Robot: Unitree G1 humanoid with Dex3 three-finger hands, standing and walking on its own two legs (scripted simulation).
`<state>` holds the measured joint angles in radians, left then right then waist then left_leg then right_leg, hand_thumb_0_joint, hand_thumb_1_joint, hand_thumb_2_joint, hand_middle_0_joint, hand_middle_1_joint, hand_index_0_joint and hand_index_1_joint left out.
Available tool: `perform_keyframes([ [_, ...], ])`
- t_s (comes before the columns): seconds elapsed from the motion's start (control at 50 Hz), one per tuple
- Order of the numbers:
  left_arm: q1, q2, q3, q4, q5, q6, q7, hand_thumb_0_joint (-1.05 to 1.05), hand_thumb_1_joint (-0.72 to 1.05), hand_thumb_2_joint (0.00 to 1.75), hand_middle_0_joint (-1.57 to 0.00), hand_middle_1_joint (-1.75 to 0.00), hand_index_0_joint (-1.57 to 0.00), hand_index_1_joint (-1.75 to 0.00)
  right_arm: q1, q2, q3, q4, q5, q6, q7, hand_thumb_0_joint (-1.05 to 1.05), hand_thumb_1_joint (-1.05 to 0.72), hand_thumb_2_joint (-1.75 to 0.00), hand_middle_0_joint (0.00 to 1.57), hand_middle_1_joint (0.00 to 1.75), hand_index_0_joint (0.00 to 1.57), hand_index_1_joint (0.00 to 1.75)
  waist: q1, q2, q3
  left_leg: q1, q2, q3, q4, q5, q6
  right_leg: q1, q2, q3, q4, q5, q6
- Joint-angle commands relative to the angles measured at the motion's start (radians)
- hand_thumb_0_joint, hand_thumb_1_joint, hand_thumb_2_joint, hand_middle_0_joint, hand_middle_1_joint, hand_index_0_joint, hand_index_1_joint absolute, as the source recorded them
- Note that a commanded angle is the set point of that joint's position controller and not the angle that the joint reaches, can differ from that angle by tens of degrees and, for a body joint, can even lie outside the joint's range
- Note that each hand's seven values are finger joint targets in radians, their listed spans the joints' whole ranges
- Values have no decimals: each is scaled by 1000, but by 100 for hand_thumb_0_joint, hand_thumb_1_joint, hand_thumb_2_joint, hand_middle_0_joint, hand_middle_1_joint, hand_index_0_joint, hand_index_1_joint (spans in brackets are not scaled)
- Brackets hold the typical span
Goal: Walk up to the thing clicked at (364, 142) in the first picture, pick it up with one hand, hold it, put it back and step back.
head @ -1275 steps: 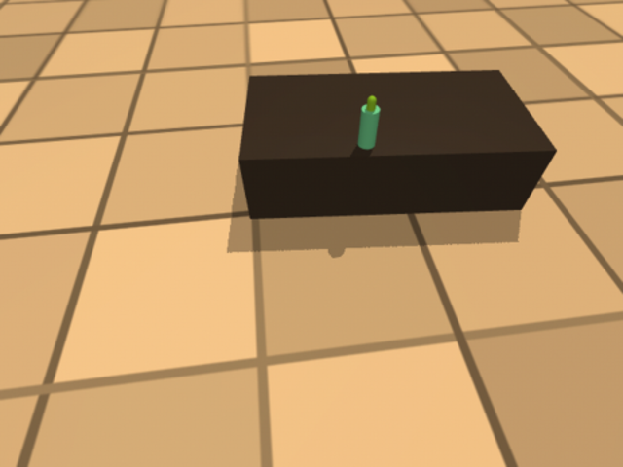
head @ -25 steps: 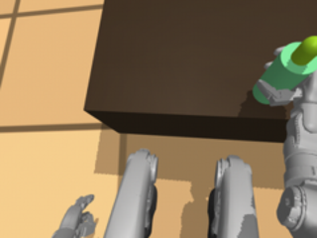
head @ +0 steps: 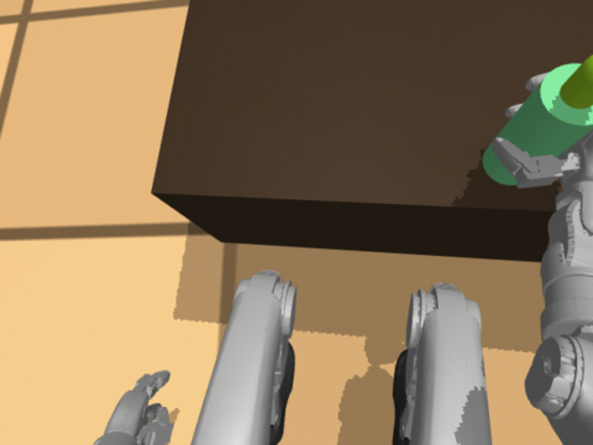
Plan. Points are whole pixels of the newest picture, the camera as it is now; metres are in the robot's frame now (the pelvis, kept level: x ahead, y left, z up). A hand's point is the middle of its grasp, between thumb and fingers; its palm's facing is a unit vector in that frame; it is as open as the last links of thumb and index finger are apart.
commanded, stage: loosen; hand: right
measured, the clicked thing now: (548, 122) +0.49 -0.22 +0.02
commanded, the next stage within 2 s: open in 0.08 s
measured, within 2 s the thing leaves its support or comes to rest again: neither
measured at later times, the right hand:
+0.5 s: hand (538, 129) +0.49 -0.22 +0.00, palm faces +0.14 +0.99 -0.02, open 13.3 cm
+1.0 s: hand out of the picture +0.50 -0.28 +0.09, palm faces +0.22 +0.97 -0.06, open 17.4 cm
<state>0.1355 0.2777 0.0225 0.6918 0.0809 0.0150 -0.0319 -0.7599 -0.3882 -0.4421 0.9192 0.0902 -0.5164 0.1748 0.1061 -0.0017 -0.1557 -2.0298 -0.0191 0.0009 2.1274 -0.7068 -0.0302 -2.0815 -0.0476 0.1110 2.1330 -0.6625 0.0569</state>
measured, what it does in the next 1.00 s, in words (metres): stands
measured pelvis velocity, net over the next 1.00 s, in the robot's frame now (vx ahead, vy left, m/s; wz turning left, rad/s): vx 0.01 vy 0.00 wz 0.01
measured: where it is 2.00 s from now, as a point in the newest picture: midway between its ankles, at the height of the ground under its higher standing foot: (338, 418)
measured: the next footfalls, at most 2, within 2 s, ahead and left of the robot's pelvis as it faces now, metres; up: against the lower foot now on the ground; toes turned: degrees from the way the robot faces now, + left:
none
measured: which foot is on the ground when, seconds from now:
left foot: down 0.00-1.00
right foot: down 0.00-1.00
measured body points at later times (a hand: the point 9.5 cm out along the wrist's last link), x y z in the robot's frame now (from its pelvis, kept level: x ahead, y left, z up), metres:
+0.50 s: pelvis +0.00 +0.00 +0.00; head +0.20 -0.02 +0.39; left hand +0.10 +0.28 -0.14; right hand +0.48 -0.27 +0.01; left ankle +0.08 +0.13 -0.38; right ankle +0.09 -0.15 -0.38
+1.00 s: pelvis +0.01 +0.00 +0.05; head +0.20 -0.02 +0.45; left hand +0.11 +0.28 -0.08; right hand +0.48 -0.33 +0.10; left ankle +0.08 +0.13 -0.38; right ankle +0.09 -0.15 -0.38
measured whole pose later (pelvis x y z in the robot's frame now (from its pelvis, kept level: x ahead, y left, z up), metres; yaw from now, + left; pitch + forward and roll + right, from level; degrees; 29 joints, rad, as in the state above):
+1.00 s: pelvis +0.01 +0.00 +0.05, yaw +0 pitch +34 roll +3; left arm 0.15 0.28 0.02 0.67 0.02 0.03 0.01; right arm -0.77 -0.55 -0.55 0.87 0.13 -0.35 0.25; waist 0.10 -0.02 -0.17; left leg -1.89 -0.02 0.01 1.98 -0.69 -0.02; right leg -1.94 -0.06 0.11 2.00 -0.66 0.05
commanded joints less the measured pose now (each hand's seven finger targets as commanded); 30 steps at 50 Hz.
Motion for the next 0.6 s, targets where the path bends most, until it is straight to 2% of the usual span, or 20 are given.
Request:
perform_keyframes([
  [0.0, 156, 199, 68, -43, -3, -12, 15, 0, 94, 86, -20, -30, -22, -29, -391, -236, -25, -231, 14, -73, -1, 0, -6, -114, 127, 129, 129, 130, 13, -124, -663, 321, -8, 65, -250, 219, 68, 459, 13, -74, -211, 141, -74],
  [0.06, 150, 198, 65, -48, -5, -10, 14, 0, 95, 86, -20, -30, -22, -29, -380, -225, -23, -201, 18, -65, 1, 0, 1, -90, 118, 106, 119, 106, 17, -111, -636, 314, -7, 71, -257, 182, 70, 440, 15, -73, -224, 104, -74],
  [0.1, 153, 196, 66, -46, -3, -11, 14, 0, 94, 86, -20, -30, -22, -28, -384, -234, -26, -197, 17, -62, 4, 0, 10, -74, 115, 99, 116, 99, 19, -107, -637, 323, -8, 66, -262, 177, 68, 418, 15, -79, -211, 95, -78],
  [0.14, 153, 202, 67, -49, -4, -11, 15, 0, 95, 86, -20, -30, -22, -28, -375, -255, -36, -200, 15, -58, 6, 0, 20, -61, 110, 89, 111, 89, 9, -102, -649, 334, -7, 67, -261, 171, 68, 426, 15, -81, -216, 92, -77],
  [0.16, 142, 200, 65, -51, -5, -11, 16, 0, 94, 87, -20, -30, -21, -28, -387, -247, -21, -212, 16, -55, 9, 0, 26, -55, 108, 84, 109, 84, 10, -113, -638, 320, -6, 64, -267, 151, 69, 421, 16, -83, -219, 72, -78],
  [0.18, 157, 206, 72, -39, -3, -13, 16, 0, 93, 88, -20, -30, -21, -29, -380, -246, -23, -186, 14, -53, 10, 0, 30, -55, 100, 79, 101, 79, 25, -103, -644, 337, -7, 63, -269, 168, 64, 410, 15, -83, -204, 84, -80],
  [0.2, 149, 200, 66, -50, -6, -15, 17, 0, 92, 88, -20, -30, -21, -29, -403, -259, -33, -230, 20, -56, 11, 0, 33, -49, 92, 73, 93, 73, 12, -98, -670, 349, -8, 61, -268, 168, 64, 410, 16, -83, -206, 85, -81],
  [0.22, 146, 191, 62, -49, -4, -15, 17, 0, 92, 88, -19, -30, -20, -29, -387, -259, -27, -208, 19, -52, 11, 0, 36, -45, 85, 68, 86, 68, 8, -95, -670, 369, -7, 54, -274, 174, 63, 399, 15, -88, -200, 92, -81],
  [0.28, 150, 197, 62, -48, -10, -16, 19, 0, 92, 89, -19, -30, -20, -29, -345, -256, -40, -180, 24, -42, 12, 0, 42, -32, 73, 54, 74, 54, 6, -74, -645, 369, -8, 62, -274, 165, 63, 384, 15, -85, -207, 89, -81],
  [0.3, 147, 192, 63, -47, -7, -16, 18, 0, 91, 89, -19, -30, -20, -29, -346, -251, -32, -186, 23, -42, 15, 0, 45, -28, 68, 49, 69, 49, 5, -84, -645, 375, -9, 58, -275, 174, 64, 377, 14, -88, -206, 95, -80],
  [0.32, 156, 198, 65, -48, -8, -16, 18, 0, 91, 88, -20, -30, -21, -29, -357, -266, -45, -197, 19, -42, 13, 0, 46, -26, 63, 45, 64, 45, 1, -88, -665, 367, -11, 60, -269, 179, 64, 399, 12, -84, -209, 104, -78],
  [0.36, 147, 197, 62, -52, -10, -17, 19, 0, 91, 89, -20, -30, -20, -29, -360, -250, -30, -201, 26, -39, 17, 0, 48, -22, 58, 41, 58, 41, 5, -105, -652, 354, -10, 63, -261, 197, 66, 416, 11, -82, -207, 120, -76],
  [0.4, 152, 197, 63, -47, -11, -20, 18, 0, 91, 89, -20, -30, -20, -30, -347, -242, -33, -204, 30, -38, 18, 0, 51, -20, 51, 36, 51, 36, 6, -92, -657, 361, -9, 65, -259, 217, 64, 417, 11, -78, -202, 137, -77],
  [0.42, 150, 190, 61, -52, -8, -19, 18, 0, 90, 89, -20, -30, -20, -30, -358, -260, -41, -212, 30, -40, 15, 0, 53, -18, 47, 33, 47, 33, 1, -97, -646, 367, -10, 60, -262, 211, 65, 392, 11, -82, -199, 131, -78],
  [0.44, 158, 193, 63, -48, -9, -19, 18, 0, 90, 89, -20, -30, -20, -30, -327, -255, -43, -190, 24, -36, 16, 0, 52, -17, 44, 31, 44, 31, 1, -80, -656, 374, -11, 61, -265, 222, 62, 408, 9, -82, -196, 142, -79],
  [0.5, 146, 193, 65, -52, -7, -20, 17, 0, 90, 89, -20, -30, -20, -30, -357, -240, -27, -227, 26, -39, 16, 0, 51, -15, 35, 26, 35, 26, 6, -114, -647, 354, -10, 62, -261, 197, 66, 404, 11, -80, -209, 118, -77],
  [0.52, 155, 191, 63, -53, -8, -20, 17, 0, 90, 89, -20, -30, -20, -30, -340, -256, -45, -221, 26, -36, 13, 0, 51, -14, 31, 23, 31, 23, -2, -93, -652, 368, -11, 62, -269, 216, 64, 413, 10, -82, -204, 135, -78],
  [0.54, 145, 188, 61, -56, -7, -18, 16, 0, 90, 89, -20, -30, -20, -30, -335, -246, -31, -222, 22, -37, 13, 0, 50, -13, 29, 21, 29, 21, 2, -103, -656, 368, -12, 63, -261, 218, 65, 419, 9, -82, -203, 139, -77],
  [0.56, 150, 192, 64, -58, -7, -17, 16, 0, 90, 89, -20, -30, -20, -30, -333, -252, -41, -220, 21, -35, 11, 0, 49, -13, 27, 20, 26, 20, -2, -99, -664, 374, -11, 63, -256, 229, 65, 419, 9, -80, -205, 152, -77],
  [0.58, 151, 202, 69, -46, -5, -17, 17, 0, 91, 88, -20, -29, -20, -29, -311, -234, -30, -185, 21, -34, 15, 0, 48, -18, 20, 21, 21, 21, 9, -95, -634, 348, -13, 68, -256, 208, 65, 403, 10, -75, -202, 129, -77],
])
